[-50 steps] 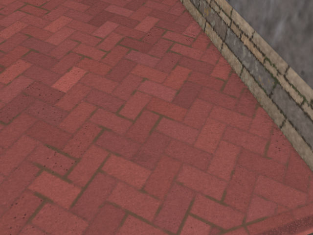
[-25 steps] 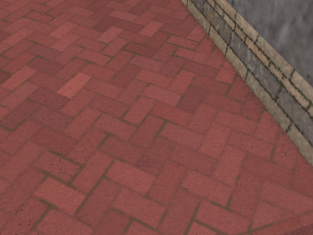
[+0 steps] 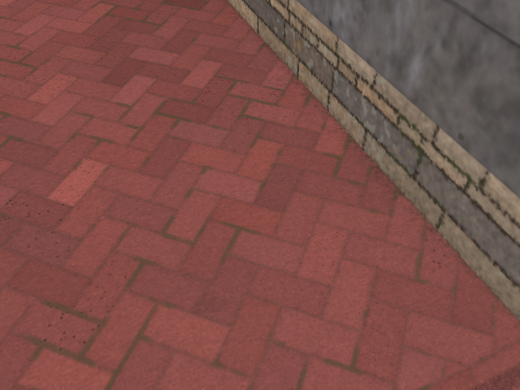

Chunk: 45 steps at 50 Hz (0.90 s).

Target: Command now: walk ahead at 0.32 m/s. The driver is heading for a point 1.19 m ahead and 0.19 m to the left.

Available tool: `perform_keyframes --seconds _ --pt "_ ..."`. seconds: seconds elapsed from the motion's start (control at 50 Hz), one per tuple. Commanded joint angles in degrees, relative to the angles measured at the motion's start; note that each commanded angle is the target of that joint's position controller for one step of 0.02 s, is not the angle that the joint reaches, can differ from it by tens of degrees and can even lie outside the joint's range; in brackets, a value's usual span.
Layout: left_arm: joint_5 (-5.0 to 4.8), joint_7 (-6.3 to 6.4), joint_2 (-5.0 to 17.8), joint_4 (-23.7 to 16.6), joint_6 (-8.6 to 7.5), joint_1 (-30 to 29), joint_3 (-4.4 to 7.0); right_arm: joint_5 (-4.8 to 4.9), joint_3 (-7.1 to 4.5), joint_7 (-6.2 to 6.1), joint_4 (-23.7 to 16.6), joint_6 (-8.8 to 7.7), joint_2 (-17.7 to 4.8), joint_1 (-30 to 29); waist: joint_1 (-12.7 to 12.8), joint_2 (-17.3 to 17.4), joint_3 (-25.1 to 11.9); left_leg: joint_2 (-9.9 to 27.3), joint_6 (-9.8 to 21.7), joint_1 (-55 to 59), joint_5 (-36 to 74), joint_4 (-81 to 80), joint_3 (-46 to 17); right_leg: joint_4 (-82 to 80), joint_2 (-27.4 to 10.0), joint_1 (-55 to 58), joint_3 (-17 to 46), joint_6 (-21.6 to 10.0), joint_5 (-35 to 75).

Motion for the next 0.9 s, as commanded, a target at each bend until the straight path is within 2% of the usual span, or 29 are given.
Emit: perform_keyframes --seconds 0.02,0.06,0.1,0.12,0.14,0.16,0.18,0.2,0.24,0.28,0.32,0.34,0.36,0.38,0.4,0.44,0.5,0.52,0.54,0.56,0.58,0.6,0.64,0.68,0.72,0.76,0.8,0.84,0.9 --pt "-0.12 -1.55 -0.2 -5.4 -1.03 -6.0 -0.37 -0.67 -0.37 -0.21 -4.6 -0.63 -6.8 -7.8 4.1 4.4 7.4 11.3 9.5 -12.3 -1.5 -13.8 -9.0 -3.5 1.5 8.1 -1.9 0.8 6.0" --pt "-1.67 -2.23 0.8 -4.9 -1.14 -1.4 -0.4 -1.38 -0.84 1.05 -4.7 0.36 -10.5 -10.3 7.7 3.3 7.6 12.7 11.8 -11.9 10.8 -9.2 -9.2 -15.4 2.8 14.1 -2.4 -0.6 15.5" --pt "-2.02 -1.71 4.2 -1.2 -1.86 9.0 0.85 -0.82 -1.78 4.0 -2.7 2.08 -13.7 -9.5 11.5 0.4 4.4 10.8 12.0 -11.2 28.8 6.8 -5.2 -30.9 5.1 26.3 -4.4 -2.4 20.8" --pt "-1.02 -0.56 5.8 0.9 -2.09 14.7 1.36 -2.59 -1.33 6.04 1.1 2.14 -10.7 -3.0 11.3 -1.4 0.5 6.8 8.2 -17.5 31.9 20.6 -2.0 -29.9 2.9 37.6 -1.0 -5.4 24.2" --pt "0.63 1.19 13.1 3.4 -2.08 27.4 2.58 -3.11 0.9 7.61 1.2 1.27 -1.3 3.0 11.2 -14.1 -9.8 -1.0 2.2 -32.4 6.5 44.4 0.3 -26.8 -11.2 53.9 19.4 -20.4 45.9" --pt "2.1 1.2 14.7 6.6 -1.88 37.7 2.96 -1.54 0.47 8.56 -1.3 -0.52 -2.2 -3.3 18.2 -15.0 -8.0 -7.3 0.9 -48.5 -15.7 69.5 -6.1 -37.9 -21.5 56.3 42.6 -28.7 34.5" --pt "3.89 0.66 15.2 9.4 -2.27 32.1 3.08 1.21 -0.09 8.13 -1.6 -1.27 -2.1 -9.6 15.4 -10.7 7.2 -5.8 3.7 -68.3 -11.5 93.7 -12.7 -39.2 -22.9 46.6 40.7 -24.5 12.7" --pt "4.1 -0.28 6.6 10.3 -2.03 24.7 0.5 1.27 -0.53 6.54 -2.2 -1.27 -3.5 -14.3 12.0 -4.2 12.2 -3.5 8.0 -75.5 -6.5 99.1 -13.7 -38.9 -21.0 38.1 33.5 -19.4 3.7" --pt "2.59 -1.37 -3.7 12.2 -1.05 20.1 -4.26 -0.86 1.22 6.26 -5.0 1.18 0.7 -15.5 5.9 -4.8 7.7 -1.2 13.9 -79.8 -4.0 117.4 -12.5 -37.8 -18.5 27.2 24.7 -17.4 6.6" --pt "4.87 -0.63 -6.2 13.2 -0.39 12.8 -6.06 -0.51 4.13 7.13 -9.4 3.15 6.3 -19.3 0.9 -3.0 8.2 0.1 16.1 -83.1 -7.3 122.6 -9.2 -41.9 -15.4 12.9 16.2 -15.2 1.5" --pt "7.55 -0.85 -3.9 11.0 -2.17 5.1 -6.64 1.07 5.11 6.57 -12.6 3.56 4.4 -24.8 -2.0 3.3 6.7 4.2 14.9 -69.2 2.8 95.2 -2.8 -48.4 -9.2 -2.8 6.2 -12.2 -1.4" --pt "6.84 -0.65 -1.3 9.9 -3.44 6.3 -6.31 2.51 4.91 6.36 -14.1 3.9 2.4 -29.3 0.6 0.1 5.4 4.9 12.0 -60.9 8.9 87.5 0.4 -50.3 -5.5 -9.6 3.6 -12.2 0.3" --pt "5.67 -1.24 0.0 8.8 -3.6 8.9 -6.67 3.5 4.6 6.5 -15.2 4.65 -0.4 -33.8 1.9 -2.3 2.5 6.2 8.6 -51.1 13.1 83.2 2.5 -54.5 -6.2 -14.7 3.1 -11.9 5.5" --pt "3.95 -1.99 -0.2 7.7 -4.0 9.6 -7.3 2.05 4.98 6.73 -13.9 4.68 0.4 -33.1 1.2 -5.3 4.8 5.1 6.9 -41.4 13.3 81.2 4.7 -56.2 -6.3 -18.7 2.1 -12.2 16.2" --pt "1.85 -2.06 4.1 7.1 -4.17 11.3 -6.45 0.83 5.17 6.68 -13.0 4.87 0.1 -32.9 2.1 -5.5 3.6 2.5 4.4 -38.5 9.1 73.9 7.9 -54.5 -6.8 -13.9 2.1 -13.0 33.2" --pt "-0.81 -2.58 11.1 9.3 -4.67 22.1 -4.7 0.93 5.08 6.86 -13.2 5.74 0.0 -35.0 4.2 -11.2 1.9 -1.3 1.8 -44.8 -4.8 59.0 11.2 -45.9 -11.5 12.3 4.4 -13.3 75.0" --pt "0.35 -4.06 15.2 9.0 -3.52 22.5 -1.09 0.83 4.89 6.9 -12.3 4.27 0.4 -28.3 2.6 -14.3 -4.8 -3.8 4.6 -39.5 -6.5 42.7 9.4 -32.9 -15.2 35.5 2.6 -12.4 107.9" --pt "2.42 -4.2 10.8 9.3 -4.22 27.1 -1.35 1.26 4.29 5.97 -9.2 3.22 -1.8 -19.2 2.0 -7.8 -13.5 -0.3 10.7 -15.2 11.9 47.4 -0.8 -21.3 -13.0 19.5 3.4 -8.9 111.4" --pt "2.97 -4.53 8.8 7.7 -4.42 26.4 -1.62 1.47 3.07 5.2 -5.4 3.25 -5.2 -9.3 -1.8 -1.1 -20.4 3.0 15.3 1.3 3.3 37.0 -16.9 -10.7 -7.3 3.7 6.1 -7.3 94.4" --pt "3.71 -5.0 3.4 5.2 -3.5 17.4 -2.78 -0.96 0.95 3.8 1.4 2.96 -9.8 8.3 -9.6 12.2 -17.9 10.4 20.7 13.1 -0.2 19.8 -36.3 14.7 4.0 -16.9 8.0 -5.1 34.2" --pt "0.75 -5.58 2.8 5.8 -2.91 13.3 -2.08 -2.16 0.03 3.33 4.1 1.62 -11.9 13.9 -9.4 10.3 -10.5 14.1 18.8 0.3 -15.7 10.0 -49.7 42.3 6.7 -25.2 15.6 -5.4 20.0" --pt "0.09 -4.71 3.2 4.4 -3.22 10.2 -1.33 -1.8 0.4 3.07 5.0 0.21 -9.2 6.8 -5.5 4.5 -2.7 13.8 16.0 -8.5 -23.6 10.5 -46.0 52.5 4.9 -29.8 17.9 -6.8 21.8" --pt "1.17 -2.6 1.4 -0.4 -3.19 3.4 -2.2 0.19 2.23 3.95 6.1 -0.78 1.1 -8.0 2.2 -4.2 -2.9 14.1 14.9 -15.1 -9.0 9.1 -33.9 53.8 3.8 -31.6 17.0 -10.0 19.4" --pt "1.73 -1.34 -0.7 -2.9 -1.26 1.3 -3.63 0.07 3.86 2.98 7.7 -0.95 6.9 -14.9 7.5 -3.4 -3.4 13.0 12.0 -20.2 -2.3 5.7 -27.1 55.0 0.9 -32.1 15.3 -11.0 15.1" --pt "0.64 -1.24 1.1 -4.8 -0.68 -0.6 -3.48 -0.72 3.91 2.28 8.2 -2.45 6.3 -17.3 9.8 -2.7 -1.7 9.8 9.0 -23.6 1.4 1.3 -15.6 46.0 -0.8 -30.6 10.7 -10.4 13.6" --pt "-0.57 -2.61 3.0 -5.6 -1.15 -3.7 -2.49 -1.42 2.86 1.78 5.1 -3.93 0.8 -21.9 9.7 -0.3 0.6 4.9 7.8 -32.5 4.0 -5.3 -4.6 30.4 -2.9 -17.4 3.7 -7.3 18.2" --pt "1.05 -3.52 4.0 -5.7 -1.86 -4.3 -2.06 -1.06 2.94 1.47 3.9 -4.8 -1.1 -20.4 8.6 -1.1 0.3 4.9 6.5 -32.6 12.9 -6.1 -0.8 14.2 -5.2 -7.5 3.2 -3.7 27.3" --pt "0.15 -3.53 2.5 -6.5 -1.71 -9.0 -2.17 1.33 1.78 2.93 6.0 -4.85 -5.2 -11.5 4.5 2.5 1.7 6.1 7.5 -25.0 17.1 -6.1 -1.1 -0.7 -2.7 -2.7 0.6 0.8 23.7" --pt "0.4 -2.64 2.9 -9.0 -0.68 -16.5 -1.66 1.32 -0.27 5.19 8.0 -4.15 -8.2 -3.3 0.4 2.8 4.1 13.1 10.4 -3.3 25.4 -3.3 -7.0 -14.9 -1.2 -11.2 -0.2 1.0 20.3"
